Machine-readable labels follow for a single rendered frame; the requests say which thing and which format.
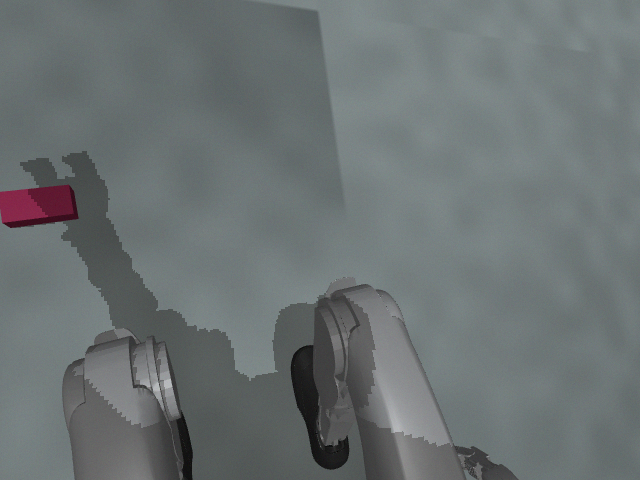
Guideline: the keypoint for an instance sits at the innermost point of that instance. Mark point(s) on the right robot hand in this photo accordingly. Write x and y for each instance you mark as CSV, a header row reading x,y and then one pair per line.
x,y
480,466

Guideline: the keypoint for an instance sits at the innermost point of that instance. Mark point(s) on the right robot foot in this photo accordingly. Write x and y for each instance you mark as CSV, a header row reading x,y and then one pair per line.
x,y
306,395

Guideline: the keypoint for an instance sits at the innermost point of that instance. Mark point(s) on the left robot foot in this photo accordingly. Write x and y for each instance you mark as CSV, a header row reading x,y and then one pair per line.
x,y
186,448

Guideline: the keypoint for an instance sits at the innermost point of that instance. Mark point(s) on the small box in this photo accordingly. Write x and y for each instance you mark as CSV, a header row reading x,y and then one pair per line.
x,y
38,206

